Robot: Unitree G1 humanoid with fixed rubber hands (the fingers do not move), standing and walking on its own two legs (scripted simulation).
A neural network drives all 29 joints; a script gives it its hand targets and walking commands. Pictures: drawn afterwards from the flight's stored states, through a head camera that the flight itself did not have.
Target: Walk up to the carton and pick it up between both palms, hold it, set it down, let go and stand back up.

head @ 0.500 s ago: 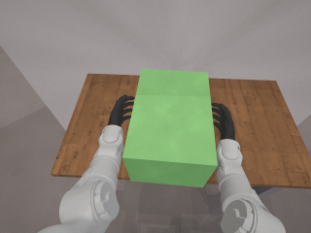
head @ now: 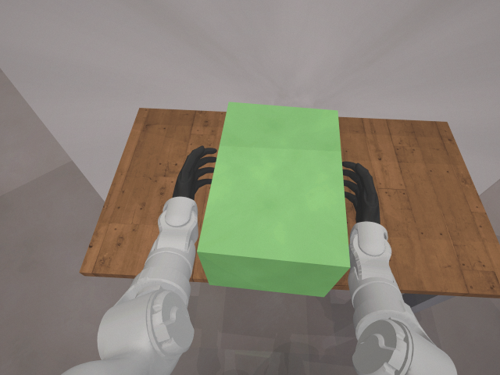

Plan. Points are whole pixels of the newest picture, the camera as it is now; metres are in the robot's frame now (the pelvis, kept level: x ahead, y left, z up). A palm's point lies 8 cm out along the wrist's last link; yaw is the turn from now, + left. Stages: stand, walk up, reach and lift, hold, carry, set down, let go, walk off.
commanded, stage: set down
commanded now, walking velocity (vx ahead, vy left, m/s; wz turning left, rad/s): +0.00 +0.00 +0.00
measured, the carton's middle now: (274, 196) +0.43 +0.00 -0.02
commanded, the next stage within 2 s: none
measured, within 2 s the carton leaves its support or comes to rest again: neither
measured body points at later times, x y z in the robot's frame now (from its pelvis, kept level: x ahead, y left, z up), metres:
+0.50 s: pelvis +0.00 +0.00 -0.03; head +0.09 +0.01 +0.42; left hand +0.45 +0.17 +0.01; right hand +0.43 -0.16 +0.00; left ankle -0.01 +0.09 -0.74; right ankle +0.00 -0.11 -0.74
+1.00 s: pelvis -0.03 -0.01 -0.04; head +0.04 +0.00 +0.40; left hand +0.45 +0.19 +0.07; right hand +0.43 -0.20 +0.06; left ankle -0.01 +0.08 -0.74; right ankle +0.00 -0.11 -0.74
